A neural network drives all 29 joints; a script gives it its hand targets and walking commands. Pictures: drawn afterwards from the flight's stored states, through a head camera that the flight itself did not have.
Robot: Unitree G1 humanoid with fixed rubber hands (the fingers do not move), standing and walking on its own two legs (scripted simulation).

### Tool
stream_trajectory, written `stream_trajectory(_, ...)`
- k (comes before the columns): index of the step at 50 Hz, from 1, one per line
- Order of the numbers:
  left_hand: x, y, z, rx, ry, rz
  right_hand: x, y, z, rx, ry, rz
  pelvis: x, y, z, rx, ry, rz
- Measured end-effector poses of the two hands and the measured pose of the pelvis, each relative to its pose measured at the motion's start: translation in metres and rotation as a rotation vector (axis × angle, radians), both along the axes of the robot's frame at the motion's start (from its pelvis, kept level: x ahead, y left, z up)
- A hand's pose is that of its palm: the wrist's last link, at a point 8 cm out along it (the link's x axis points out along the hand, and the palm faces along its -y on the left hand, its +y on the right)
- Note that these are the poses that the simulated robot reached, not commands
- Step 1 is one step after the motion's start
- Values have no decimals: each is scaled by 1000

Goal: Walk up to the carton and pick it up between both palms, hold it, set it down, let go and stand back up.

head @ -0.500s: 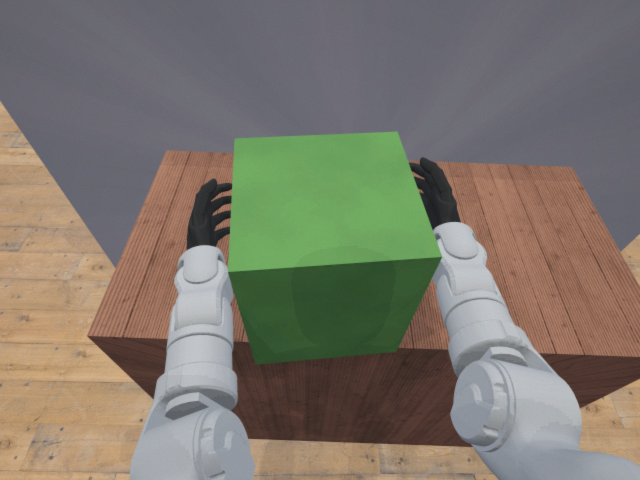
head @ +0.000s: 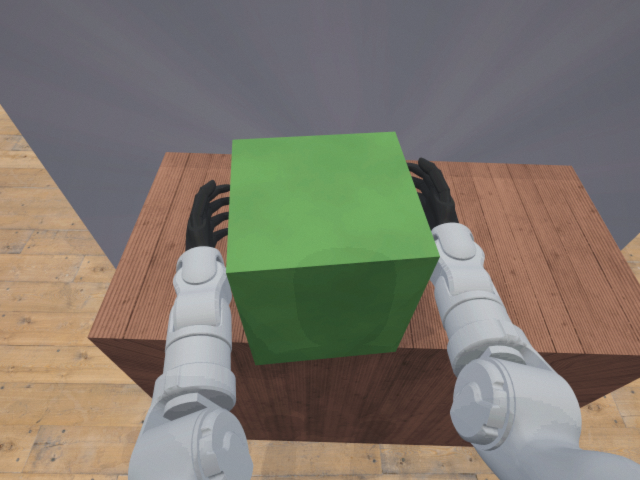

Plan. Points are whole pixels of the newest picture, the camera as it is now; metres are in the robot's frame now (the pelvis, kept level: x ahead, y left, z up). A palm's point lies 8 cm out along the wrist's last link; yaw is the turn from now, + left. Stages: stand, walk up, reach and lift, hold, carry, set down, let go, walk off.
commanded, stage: reach and lift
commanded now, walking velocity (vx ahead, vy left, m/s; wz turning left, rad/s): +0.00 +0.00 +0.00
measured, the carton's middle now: (321, 255) +0.40 +0.05 +0.04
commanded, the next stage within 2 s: none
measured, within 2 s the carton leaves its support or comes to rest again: leaves its support in 0.58 s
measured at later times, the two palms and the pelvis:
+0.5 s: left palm (194, 254) +0.36 +0.20 +0.08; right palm (433, 230) +0.41 -0.09 +0.10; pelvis -0.01 +0.00 +0.00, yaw +1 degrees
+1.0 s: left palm (184, 226) +0.36 +0.20 +0.14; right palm (452, 216) +0.39 -0.10 +0.15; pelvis -0.02 +0.01 +0.00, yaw +2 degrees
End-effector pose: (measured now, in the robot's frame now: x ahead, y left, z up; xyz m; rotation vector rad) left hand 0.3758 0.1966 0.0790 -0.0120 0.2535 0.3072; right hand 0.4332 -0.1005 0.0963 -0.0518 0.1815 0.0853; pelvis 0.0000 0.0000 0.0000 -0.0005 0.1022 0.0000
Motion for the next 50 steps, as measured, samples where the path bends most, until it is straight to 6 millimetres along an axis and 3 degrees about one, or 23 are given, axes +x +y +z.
stream_trajectory(17,-7,0,3,14,-25,-7,-11,0,3,-17,-40,-12,-6,2,0,-3,-12,9)
stream_trajectory(28,-20,10,2,-6,1,0,-23,11,6,-21,-15,-16,-16,3,0,-7,-7,25)
stream_trajectory(42,-17,5,46,26,-40,-43,-33,5,46,15,-55,-60,-21,8,1,-5,-79,38)
stream_trajectory(50,-21,3,58,31,-41,-58,-41,2,51,24,-55,-74,-23,10,1,-3,-109,32)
